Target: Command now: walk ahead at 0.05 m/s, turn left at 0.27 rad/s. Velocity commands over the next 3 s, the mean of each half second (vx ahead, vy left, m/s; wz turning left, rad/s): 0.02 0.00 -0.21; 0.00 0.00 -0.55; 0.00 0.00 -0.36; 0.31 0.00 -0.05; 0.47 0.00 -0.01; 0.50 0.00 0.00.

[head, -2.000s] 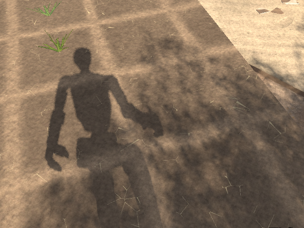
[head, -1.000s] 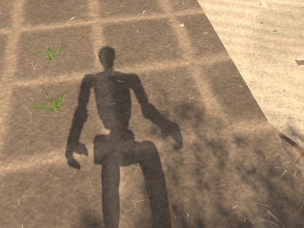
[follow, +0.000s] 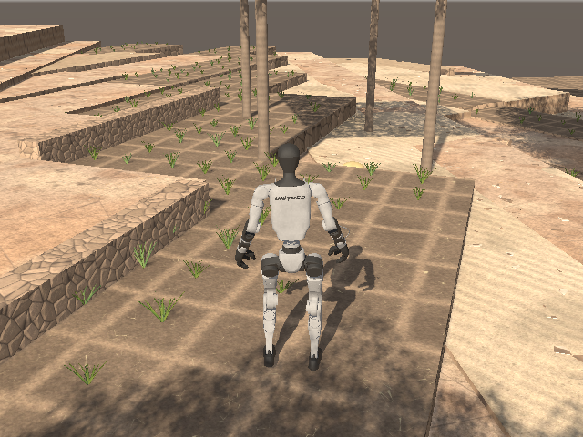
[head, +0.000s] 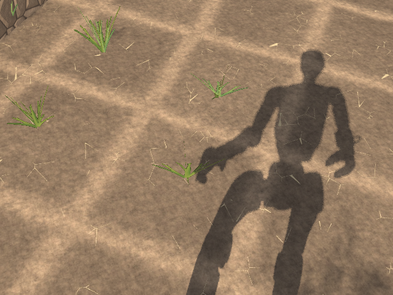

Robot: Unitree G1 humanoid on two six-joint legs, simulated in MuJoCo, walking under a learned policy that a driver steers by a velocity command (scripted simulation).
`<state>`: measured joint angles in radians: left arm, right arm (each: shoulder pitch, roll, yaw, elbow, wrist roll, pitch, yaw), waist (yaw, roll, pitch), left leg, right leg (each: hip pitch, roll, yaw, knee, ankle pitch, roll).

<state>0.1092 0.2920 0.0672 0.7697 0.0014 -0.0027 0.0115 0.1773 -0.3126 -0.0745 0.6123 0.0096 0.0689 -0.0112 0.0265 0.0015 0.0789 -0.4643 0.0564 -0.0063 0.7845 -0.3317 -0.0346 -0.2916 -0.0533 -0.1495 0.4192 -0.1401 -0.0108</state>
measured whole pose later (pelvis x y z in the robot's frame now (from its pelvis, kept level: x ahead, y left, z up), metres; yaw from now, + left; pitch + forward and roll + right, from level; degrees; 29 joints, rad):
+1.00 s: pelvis +0.03 +0.01 +0.00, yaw -29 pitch +2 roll +1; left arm 0.15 0.33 0.08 0.70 -0.02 0.05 0.03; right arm 0.12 -0.30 -0.09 0.75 0.01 -0.03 -0.02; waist 0.02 -0.01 0.04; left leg -0.28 -0.04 -0.09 0.48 -0.23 -0.06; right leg -0.29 0.12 0.23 0.54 -0.26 -0.03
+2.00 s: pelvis +0.14 -0.05 +0.01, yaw -39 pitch +1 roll -1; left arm 0.26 0.31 0.06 0.76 -0.02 -0.06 -0.01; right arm 0.34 -0.26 -0.03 0.86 0.00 -0.09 0.02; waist -0.03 -0.04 0.00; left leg -0.12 -0.02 0.03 0.36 -0.25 0.06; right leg -0.52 -0.06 0.02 1.03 -0.25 -0.03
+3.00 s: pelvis +0.59 -0.39 +0.00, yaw -39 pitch +1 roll +0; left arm 0.26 0.30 0.05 0.84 -0.02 -0.07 -0.01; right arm 0.23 -0.27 -0.04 0.79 0.00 -0.08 0.03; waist -0.01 -0.04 0.04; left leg -0.30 -0.03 0.05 0.44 -0.15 0.06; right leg -0.45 -0.06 0.03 1.12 -0.34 -0.04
